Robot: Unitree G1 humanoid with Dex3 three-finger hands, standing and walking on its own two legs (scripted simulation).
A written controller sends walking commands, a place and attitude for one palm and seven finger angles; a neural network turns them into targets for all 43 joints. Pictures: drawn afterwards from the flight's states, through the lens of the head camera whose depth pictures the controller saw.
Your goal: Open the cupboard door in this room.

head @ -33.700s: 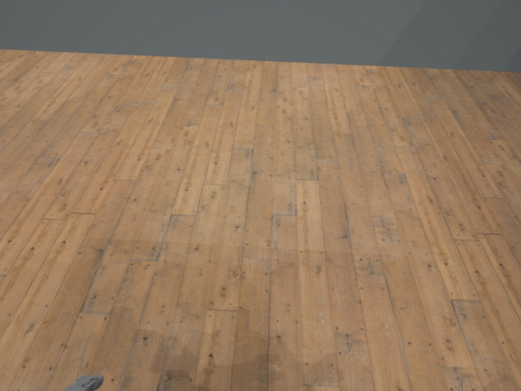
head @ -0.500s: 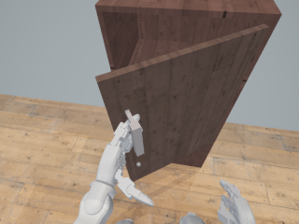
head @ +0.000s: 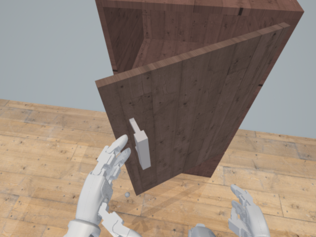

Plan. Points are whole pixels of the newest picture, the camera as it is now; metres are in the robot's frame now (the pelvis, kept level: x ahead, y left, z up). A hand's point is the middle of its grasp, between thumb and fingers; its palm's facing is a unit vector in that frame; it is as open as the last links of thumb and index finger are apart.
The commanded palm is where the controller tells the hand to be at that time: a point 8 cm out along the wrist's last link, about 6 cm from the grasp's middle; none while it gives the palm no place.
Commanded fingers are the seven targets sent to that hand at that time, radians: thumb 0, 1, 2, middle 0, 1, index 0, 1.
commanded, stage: slide the hand sideways off the handle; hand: left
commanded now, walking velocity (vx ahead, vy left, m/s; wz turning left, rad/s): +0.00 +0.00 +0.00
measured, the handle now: (139, 144) +0.31 +0.07 +0.09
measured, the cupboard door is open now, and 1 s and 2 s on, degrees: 36 36 36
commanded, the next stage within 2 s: draw the hand back to the body in 0.44 s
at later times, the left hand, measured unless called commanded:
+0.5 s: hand (97, 209) +0.17 +0.13 +0.08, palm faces -0.12 -0.99 -0.02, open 16.3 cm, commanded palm +0.15 +0.18 +0.09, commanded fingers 0.00 -0.50 0.30 -0.15 -0.30 -0.15 -0.30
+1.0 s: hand (69, 201) +0.17 +0.16 +0.13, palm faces -0.10 -0.99 -0.09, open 16.3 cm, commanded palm +0.14 +0.23 +0.15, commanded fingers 0.00 -0.36 0.36 -0.16 -0.30 -0.16 -0.30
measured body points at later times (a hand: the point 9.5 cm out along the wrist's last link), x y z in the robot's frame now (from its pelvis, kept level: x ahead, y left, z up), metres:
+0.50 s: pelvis -0.01 +0.00 -0.01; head +0.03 +0.00 +0.44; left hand +0.17 +0.18 +0.09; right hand +0.18 -0.23 -0.06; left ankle -0.03 +0.13 -0.66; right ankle +0.04 -0.14 -0.66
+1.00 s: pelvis +0.00 +0.01 +0.02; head +0.00 +0.00 +0.47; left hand +0.17 +0.22 +0.14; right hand +0.18 -0.21 -0.03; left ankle -0.03 +0.13 -0.66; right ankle +0.04 -0.14 -0.66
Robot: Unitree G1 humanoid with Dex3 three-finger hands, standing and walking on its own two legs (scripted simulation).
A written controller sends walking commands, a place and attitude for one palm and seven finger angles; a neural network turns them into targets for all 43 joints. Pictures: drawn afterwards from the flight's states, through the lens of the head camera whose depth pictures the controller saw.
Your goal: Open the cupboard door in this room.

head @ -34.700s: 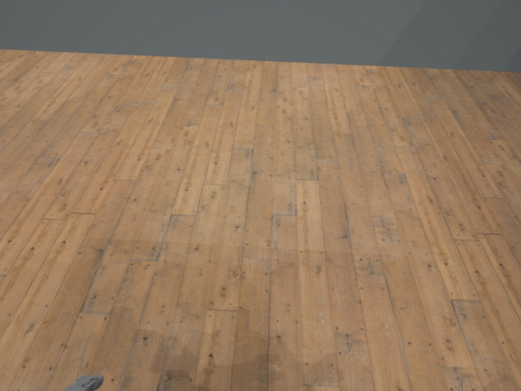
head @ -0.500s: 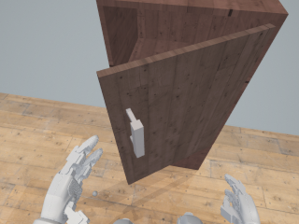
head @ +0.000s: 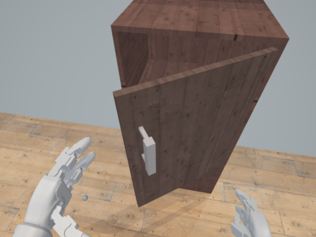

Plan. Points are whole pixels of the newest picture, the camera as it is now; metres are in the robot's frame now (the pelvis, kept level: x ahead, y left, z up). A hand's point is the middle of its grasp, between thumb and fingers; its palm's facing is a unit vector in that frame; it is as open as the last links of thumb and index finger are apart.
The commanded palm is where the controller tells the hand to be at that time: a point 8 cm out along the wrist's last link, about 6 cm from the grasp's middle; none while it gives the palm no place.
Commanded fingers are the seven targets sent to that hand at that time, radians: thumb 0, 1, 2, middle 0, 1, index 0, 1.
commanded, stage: draw the hand back to the body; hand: left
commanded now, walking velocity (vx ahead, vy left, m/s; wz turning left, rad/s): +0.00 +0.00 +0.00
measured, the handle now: (146, 151) +0.31 +0.06 +0.08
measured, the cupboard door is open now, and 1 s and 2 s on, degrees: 36 36 36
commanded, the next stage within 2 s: step back with the hand held close in 1.12 s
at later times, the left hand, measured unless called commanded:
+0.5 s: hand (39, 165) +0.20 +0.23 +0.18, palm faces +0.37 -0.84 -0.39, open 12.0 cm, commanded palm +0.15 +0.27 +0.20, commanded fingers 0.00 0.51 0.74 -0.19 -0.30 -0.19 -0.30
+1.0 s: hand (22, 146) +0.22 +0.25 +0.22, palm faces +0.46 -0.80 -0.39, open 7.5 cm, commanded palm +0.17 +0.29 +0.23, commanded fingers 0.00 0.90 0.90 -0.20 -0.30 -0.20 -0.30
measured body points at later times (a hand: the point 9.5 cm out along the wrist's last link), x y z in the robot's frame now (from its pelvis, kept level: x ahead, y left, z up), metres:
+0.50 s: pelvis +0.02 +0.00 +0.04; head +0.00 -0.02 +0.49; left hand +0.18 +0.27 +0.20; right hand +0.20 -0.22 -0.03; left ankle -0.03 +0.12 -0.68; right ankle +0.04 -0.15 -0.68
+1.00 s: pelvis +0.02 -0.01 +0.06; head +0.01 -0.03 +0.51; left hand +0.19 +0.29 +0.24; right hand +0.21 -0.23 -0.02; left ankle -0.03 +0.12 -0.68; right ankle +0.04 -0.15 -0.68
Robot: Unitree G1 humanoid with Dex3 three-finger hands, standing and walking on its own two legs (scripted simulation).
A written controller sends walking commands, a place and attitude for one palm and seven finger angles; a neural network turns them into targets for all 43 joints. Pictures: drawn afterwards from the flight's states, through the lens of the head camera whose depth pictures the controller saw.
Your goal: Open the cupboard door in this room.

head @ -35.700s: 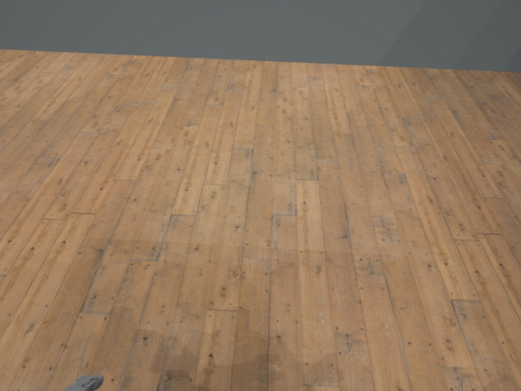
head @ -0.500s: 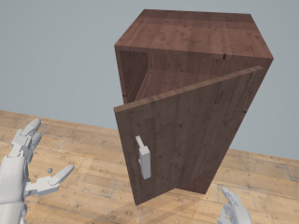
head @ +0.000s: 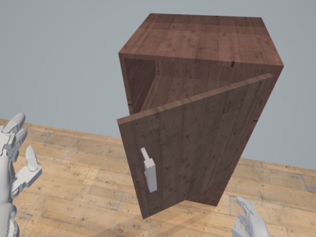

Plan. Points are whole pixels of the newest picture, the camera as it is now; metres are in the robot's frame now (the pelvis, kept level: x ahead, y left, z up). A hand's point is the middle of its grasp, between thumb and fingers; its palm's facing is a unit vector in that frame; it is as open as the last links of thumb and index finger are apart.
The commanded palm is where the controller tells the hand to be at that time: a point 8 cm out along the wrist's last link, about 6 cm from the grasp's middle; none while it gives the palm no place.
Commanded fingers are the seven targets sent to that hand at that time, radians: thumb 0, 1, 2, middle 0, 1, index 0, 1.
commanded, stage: draw the hand back to the body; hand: left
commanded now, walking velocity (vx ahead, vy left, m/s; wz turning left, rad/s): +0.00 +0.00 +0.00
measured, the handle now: (148, 170) +0.28 +0.07 +0.02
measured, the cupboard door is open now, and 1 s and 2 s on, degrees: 36 36 36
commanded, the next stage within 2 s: step back with the hand held close in 0.12 s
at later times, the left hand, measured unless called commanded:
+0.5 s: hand (33, 175) +0.17 +0.26 +0.16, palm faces +0.41 -0.78 -0.47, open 7.4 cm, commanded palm +0.11 +0.30 +0.18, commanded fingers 0.00 0.90 0.90 -0.20 -0.30 -0.20 -0.30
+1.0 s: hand out of the picture +0.09 +0.27 +0.16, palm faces +0.48 -0.75 -0.45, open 7.4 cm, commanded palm +0.03 +0.31 +0.18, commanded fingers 0.00 0.90 0.90 -0.20 -0.30 -0.20 -0.30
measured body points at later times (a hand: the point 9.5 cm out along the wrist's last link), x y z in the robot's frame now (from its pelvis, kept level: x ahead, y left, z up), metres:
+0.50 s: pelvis -0.03 +0.00 +0.00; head -0.03 -0.01 +0.45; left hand +0.14 +0.30 +0.18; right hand +0.15 -0.24 -0.08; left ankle -0.06 +0.13 -0.74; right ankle +0.02 -0.14 -0.74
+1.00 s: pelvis -0.11 +0.01 -0.02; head -0.10 +0.01 +0.43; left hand +0.06 +0.31 +0.18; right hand +0.05 -0.23 -0.10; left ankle -0.06 +0.13 -0.74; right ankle +0.02 -0.13 -0.74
